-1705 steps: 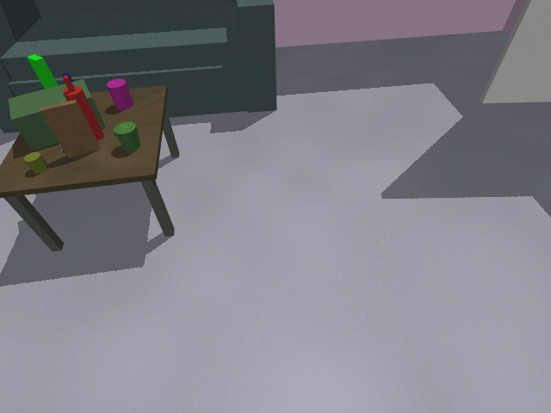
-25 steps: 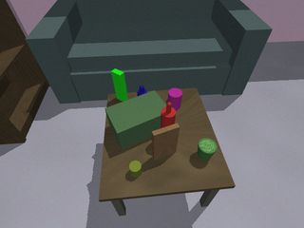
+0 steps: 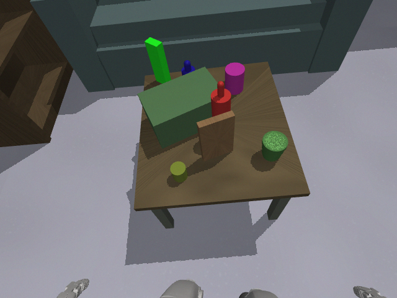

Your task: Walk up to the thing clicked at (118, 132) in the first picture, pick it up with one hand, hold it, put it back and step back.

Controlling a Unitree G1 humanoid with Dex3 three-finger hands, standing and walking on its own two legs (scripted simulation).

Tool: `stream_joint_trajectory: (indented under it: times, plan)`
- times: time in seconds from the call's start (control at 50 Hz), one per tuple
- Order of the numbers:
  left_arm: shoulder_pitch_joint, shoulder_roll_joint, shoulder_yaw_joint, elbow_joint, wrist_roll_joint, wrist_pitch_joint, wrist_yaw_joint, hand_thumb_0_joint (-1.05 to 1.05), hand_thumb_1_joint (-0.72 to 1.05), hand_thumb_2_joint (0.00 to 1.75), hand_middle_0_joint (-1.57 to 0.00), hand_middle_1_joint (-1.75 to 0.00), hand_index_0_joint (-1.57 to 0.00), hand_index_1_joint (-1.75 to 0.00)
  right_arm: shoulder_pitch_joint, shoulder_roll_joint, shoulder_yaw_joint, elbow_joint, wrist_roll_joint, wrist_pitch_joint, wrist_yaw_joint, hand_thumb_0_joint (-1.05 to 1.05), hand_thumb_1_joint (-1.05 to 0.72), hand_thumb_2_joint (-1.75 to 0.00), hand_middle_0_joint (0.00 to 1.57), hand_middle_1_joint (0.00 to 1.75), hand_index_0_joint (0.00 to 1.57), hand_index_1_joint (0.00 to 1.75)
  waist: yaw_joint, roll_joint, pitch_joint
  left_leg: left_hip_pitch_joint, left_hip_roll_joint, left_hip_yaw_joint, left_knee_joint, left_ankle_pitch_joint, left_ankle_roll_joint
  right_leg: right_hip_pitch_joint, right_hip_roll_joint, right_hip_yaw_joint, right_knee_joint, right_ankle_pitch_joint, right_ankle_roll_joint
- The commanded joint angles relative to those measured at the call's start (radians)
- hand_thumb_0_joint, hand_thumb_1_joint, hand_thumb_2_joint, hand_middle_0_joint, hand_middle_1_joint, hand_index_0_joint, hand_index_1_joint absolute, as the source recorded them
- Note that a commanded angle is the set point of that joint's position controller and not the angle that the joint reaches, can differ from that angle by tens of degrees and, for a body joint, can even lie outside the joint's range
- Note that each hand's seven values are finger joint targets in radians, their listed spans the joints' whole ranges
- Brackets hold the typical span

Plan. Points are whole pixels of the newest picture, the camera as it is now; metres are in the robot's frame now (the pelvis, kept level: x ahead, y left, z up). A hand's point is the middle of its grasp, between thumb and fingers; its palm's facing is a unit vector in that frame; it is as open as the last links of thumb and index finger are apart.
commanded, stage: step back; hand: right
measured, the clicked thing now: (272, 147) +0.61 -0.21 -0.31
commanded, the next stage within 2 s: none
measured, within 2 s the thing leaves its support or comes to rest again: neither
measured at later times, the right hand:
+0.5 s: hand out of the picture +0.01 -0.25 -0.15, palm faces -0.01 +0.92 -0.40, open 7.4 cm
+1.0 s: hand out of the picture -0.19 -0.23 -0.15, palm faces -0.03 +0.91 -0.41, open 7.4 cm
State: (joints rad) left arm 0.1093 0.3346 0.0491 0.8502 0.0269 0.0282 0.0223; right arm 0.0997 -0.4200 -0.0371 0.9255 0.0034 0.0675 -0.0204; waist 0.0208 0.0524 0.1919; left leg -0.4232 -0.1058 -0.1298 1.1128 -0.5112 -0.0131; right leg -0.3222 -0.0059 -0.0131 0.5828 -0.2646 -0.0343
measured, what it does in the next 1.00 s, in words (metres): walks backwards: left foot, then right foot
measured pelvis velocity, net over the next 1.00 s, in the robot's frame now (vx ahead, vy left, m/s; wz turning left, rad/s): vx -0.26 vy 0.04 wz -0.03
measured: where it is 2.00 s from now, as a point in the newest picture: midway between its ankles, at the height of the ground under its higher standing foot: outside the picture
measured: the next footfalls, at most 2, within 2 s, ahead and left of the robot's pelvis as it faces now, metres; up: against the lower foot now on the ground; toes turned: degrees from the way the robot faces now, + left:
left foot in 0.16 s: -0.02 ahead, +0.14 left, +0.00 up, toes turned +0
right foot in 0.52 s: -0.11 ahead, -0.11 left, +0.00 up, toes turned +0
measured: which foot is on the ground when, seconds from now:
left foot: up 0.00-0.14, down 0.16-0.54, up 0.56-0.82, down 0.84-1.00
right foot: down 0.00-0.18, up 0.20-0.50, down 0.52-0.86, up 0.88-1.00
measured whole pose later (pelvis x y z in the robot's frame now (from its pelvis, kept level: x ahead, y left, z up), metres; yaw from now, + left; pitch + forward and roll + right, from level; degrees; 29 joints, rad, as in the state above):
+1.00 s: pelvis -0.26 +0.04 +0.00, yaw -1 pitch -2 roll -1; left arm 0.10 0.40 0.08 0.81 0.01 0.07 0.02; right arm 0.18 -0.36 -0.04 0.88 -0.04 0.03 0.00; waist -0.02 -0.02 0.18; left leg -0.30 0.00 -0.03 0.63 -0.30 0.02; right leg -0.49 0.11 0.14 1.16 -0.53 0.00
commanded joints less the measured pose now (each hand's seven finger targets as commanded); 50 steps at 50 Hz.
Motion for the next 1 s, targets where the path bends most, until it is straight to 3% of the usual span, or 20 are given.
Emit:
stream_joint_trajectory:
  times: [0.0, 0.1, 0.12, 0.14, 0.16, 0.18, 0.24, 0.36, 0.46, 0.5, 0.52, 0.54, 0.62, 0.72, 0.8, 0.82, 0.84, 0.86, 0.92, 0.98]
  plan:
    - [0.100, 0.274, 0.087, -0.084, -0.001, -0.014, 0.029, 0.00, 0.90, 0.90, -0.20, -0.30, -0.20, -0.30, 0.014, -0.159, -0.039, -0.101, -0.015, -0.029, -0.013, 0.00, -0.90, -0.90, 0.20, 0.30, 0.20, 0.30, 0.052, -0.229, -0.291, -0.093, 0.071, 0.019, -0.214, -0.019, 0.000, 0.404, -0.282, 0.265, -0.047, 0.715, -0.206]
    - [-0.004, 0.298, 0.082, -0.129, -0.009, 0.001, 0.010, 0.00, 0.90, 0.90, -0.20, -0.30, -0.20, -0.30, 0.158, -0.145, -0.060, -0.052, -0.028, -0.040, 0.007, 0.00, -0.90, -0.90, 0.20, 0.30, 0.20, 0.30, -0.039, -0.205, -0.306, 0.221, 0.073, 0.154, -0.616, 0.267, 0.043, 0.170, -0.208, 0.178, 0.011, 0.434, -0.111]
    - [0.003, 0.271, 0.075, -0.135, -0.010, 0.004, 0.006, 0.00, 0.90, 0.90, -0.20, -0.30, -0.20, -0.30, 0.146, -0.164, -0.068, -0.063, -0.038, -0.044, 0.009, 0.00, -0.90, -0.90, 0.20, 0.30, 0.20, 0.30, -0.038, -0.149, -0.286, 0.250, 0.133, 0.070, -0.661, 0.370, 0.069, 0.089, -0.166, 0.165, 0.038, 0.301, -0.069]
    - [0.021, 0.231, 0.066, -0.147, -0.014, 0.004, 0.003, 0.00, 0.90, 0.90, -0.20, -0.30, -0.20, -0.30, 0.122, -0.238, -0.085, -0.088, -0.054, -0.047, 0.011, 0.00, -0.90, -0.90, 0.20, 0.30, 0.20, 0.30, -0.031, 0.045, -0.293, 0.302, 0.337, -0.193, -0.696, 0.521, 0.148, -0.060, -0.046, 0.109, 0.185, 0.060, -0.013]
    - [-0.054, 0.235, 0.077, -0.145, -0.019, 0.006, 0.014, 0.00, 0.90, 0.90, -0.20, -0.30, -0.20, -0.30, 0.080, -0.320, -0.100, -0.097, -0.036, -0.045, 0.019, 0.00, -0.90, -0.90, 0.20, 0.30, 0.20, 0.30, -0.076, 0.222, -0.256, 0.183, 0.486, -0.335, -0.776, 0.638, 0.297, -0.096, 0.120, 0.064, 0.425, -0.396, 0.021]
    - [-0.068, 0.245, 0.085, -0.133, 0.000, 0.009, 0.022, 0.00, 0.90, 0.90, -0.20, -0.30, -0.20, -0.30, 0.073, -0.310, -0.102, -0.102, -0.041, -0.050, 0.015, 0.00, -0.90, -0.90, 0.20, 0.30, 0.20, 0.30, -0.080, 0.165, -0.224, 0.155, 0.511, -0.373, -0.779, 0.645, 0.336, -0.112, 0.121, 0.163, 0.580, -0.429, 0.022]
    - [0.052, 0.220, 0.083, -0.081, -0.024, 0.009, 0.016, 0.00, 0.90, 0.90, -0.20, -0.30, -0.20, -0.30, -0.022, -0.202, -0.067, -0.130, -0.039, -0.054, -0.003, 0.00, -0.90, -0.90, 0.20, 0.30, 0.20, 0.30, 0.013, 0.070, -0.176, 0.213, 0.367, -0.111, -0.693, 0.760, 0.238, -0.202, 0.125, 0.207, 0.706, -0.278, 0.018]
    - [0.059, 0.208, 0.077, -0.100, -0.009, -0.009, 0.003, 0.00, 0.90, 0.90, -0.20, -0.30, -0.20, -0.30, 0.066, -0.188, -0.074, -0.146, -0.029, -0.053, -0.008, 0.00, -0.90, -0.90, 0.20, 0.30, 0.20, 0.30, -0.050, 0.096, -0.236, 0.407, 0.373, -0.067, -0.607, 0.819, 0.282, -0.174, 0.071, 0.130, 0.431, -0.278, 0.077]
    - [0.167, 0.205, 0.078, -0.041, -0.001, -0.028, 0.001, 0.00, 0.90, 0.90, -0.20, -0.30, -0.20, -0.30, 0.013, -0.223, -0.080, -0.172, -0.018, -0.029, 0.002, 0.00, -0.90, -0.90, 0.20, 0.30, 0.20, 0.30, -0.015, 0.115, -0.280, 0.269, 0.329, -0.037, -0.527, 0.608, 0.205, 0.106, 0.049, -0.001, -0.093, -0.017, 0.045]
    - [0.200, 0.270, 0.096, -0.032, 0.019, -0.038, 0.003, 0.00, 0.90, 0.90, -0.20, -0.30, -0.20, -0.30, 0.000, -0.177, -0.064, -0.182, -0.002, -0.023, 0.009, 0.00, -0.90, -0.90, 0.20, 0.30, 0.20, 0.30, 0.008, -0.013, -0.261, 0.039, 0.265, -0.014, -0.445, 0.357, 0.111, 0.222, -0.050, 0.187, -0.177, 0.060, -0.014]
    - [0.164, 0.376, 0.119, -0.054, 0.011, -0.037, -0.004, 0.00, 0.90, 0.90, -0.20, -0.30, -0.20, -0.30, -0.046, -0.128, -0.056, -0.201, 0.006, -0.023, 0.009, 0.00, -0.90, -0.90, 0.20, 0.30, 0.20, 0.30, 0.030, -0.285, -0.209, -0.074, 0.052, 0.077, -0.235, 0.063, 0.037, 0.123, -0.264, 0.486, -0.254, 0.108, -0.167]
    - [0.091, 0.427, 0.127, -0.093, 0.024, -0.042, -0.002, 0.00, 0.90, 0.90, -0.20, -0.30, -0.20, -0.30, -0.055, -0.154, -0.071, -0.189, -0.005, -0.014, -0.004, 0.00, -0.90, -0.90, 0.20, 0.30, 0.20, 0.30, 0.045, -0.326, -0.165, -0.035, 0.035, -0.006, 0.024, -0.126, 0.015, -0.042, -0.409, 0.625, -0.273, 0.203, -0.287]
    - [-0.022, 0.294, 0.098, -0.137, 0.008, -0.038, 0.011, 0.00, 0.90, 0.90, -0.20, -0.30, -0.20, -0.30, 0.072, -0.171, -0.065, -0.136, 0.013, -0.029, -0.011, 0.00, -0.90, -0.90, 0.20, 0.30, 0.20, 0.30, -0.036, -0.187, -0.186, -0.042, -0.001, -0.042, 0.143, 0.009, 0.006, 0.034, -0.227, 0.260, -0.122, 0.434, -0.182]
    - [0.060, 0.275, 0.090, -0.137, 0.016, -0.020, 0.022, 0.00, 0.90, 0.90, -0.20, -0.30, -0.20, -0.30, 0.067, -0.153, -0.058, -0.149, -0.012, -0.037, -0.008, 0.00, -0.90, -0.90, 0.20, 0.30, 0.20, 0.30, 0.028, -0.233, -0.223, -0.032, 0.069, 0.041, -0.280, -0.017, 0.001, 0.242, -0.226, 0.243, -0.045, 0.495, -0.161]
    - [0.023, 0.282, 0.074, -0.162, -0.008, 0.004, 0.009, 0.00, 0.90, 0.90, -0.20, -0.30, -0.20, -0.30, 0.176, -0.154, -0.076, -0.103, -0.033, -0.052, 0.000, 0.00, -0.90, -0.90, 0.20, 0.30, 0.20, 0.30, -0.030, -0.222, -0.262, 0.214, 0.080, 0.129, -0.680, 0.301, 0.027, 0.111, -0.169, 0.212, 0.072, 0.361, -0.088]
    - [0.051, 0.246, 0.066, -0.164, -0.011, 0.009, 0.007, 0.00, 0.90, 0.90, -0.20, -0.30, -0.20, -0.30, 0.154, -0.197, -0.088, -0.112, -0.045, -0.058, 0.001, 0.00, -0.90, -0.90, 0.20, 0.30, 0.20, 0.30, -0.016, -0.082, -0.271, 0.274, 0.216, -0.073, -0.713, 0.387, 0.075, -0.003, -0.093, 0.177, 0.153, 0.179, -0.041]
    - [0.016, 0.221, 0.060, -0.181, -0.017, 0.005, 0.010, 0.00, 0.90, 0.90, -0.20, -0.30, -0.20, -0.30, 0.101, -0.312, -0.108, -0.135, -0.041, -0.055, 0.012, 0.00, -0.90, -0.90, 0.20, 0.30, 0.20, 0.30, -0.026, 0.165, -0.266, 0.258, 0.428, -0.338, -0.756, 0.532, 0.216, -0.144, 0.089, 0.052, 0.317, -0.206, 0.012]
    - [-0.061, 0.257, 0.085, -0.176, -0.002, 0.006, 0.025, 0.00, 0.90, 0.90, -0.20, -0.30, -0.20, -0.30, 0.110, -0.348, -0.119, -0.144, -0.044, -0.056, 0.014, 0.00, -0.90, -0.90, 0.20, 0.30, 0.20, 0.30, -0.089, 0.178, -0.244, 0.131, 0.524, -0.448, -0.786, 0.589, 0.334, -0.110, 0.103, 0.163, 0.538, -0.417, 0.025]
    - [0.037, 0.243, 0.085, -0.114, -0.024, 0.009, 0.018, 0.00, 0.90, 0.90, -0.20, -0.30, -0.20, -0.30, 0.016, -0.226, -0.079, -0.147, -0.041, -0.064, -0.004, 0.00, -0.90, -0.90, 0.20, 0.30, 0.20, 0.30, 0.007, 0.045, -0.205, 0.183, 0.389, -0.175, -0.675, 0.728, 0.257, -0.177, 0.106, 0.215, 0.710, -0.289, 0.017]
    - [0.078, 0.228, 0.085, -0.103, -0.011, 0.005, 0.004, 0.00, 0.90, 0.90, -0.20, -0.30, -0.20, -0.30, 0.022, -0.197, -0.078, -0.157, -0.039, -0.062, -0.006, 0.00, -0.90, -0.90, 0.20, 0.30, 0.20, 0.30, 0.001, 0.095, -0.201, 0.250, 0.354, -0.105, -0.631, 0.753, 0.256, -0.163, 0.088, 0.169, 0.598, -0.269, 0.048]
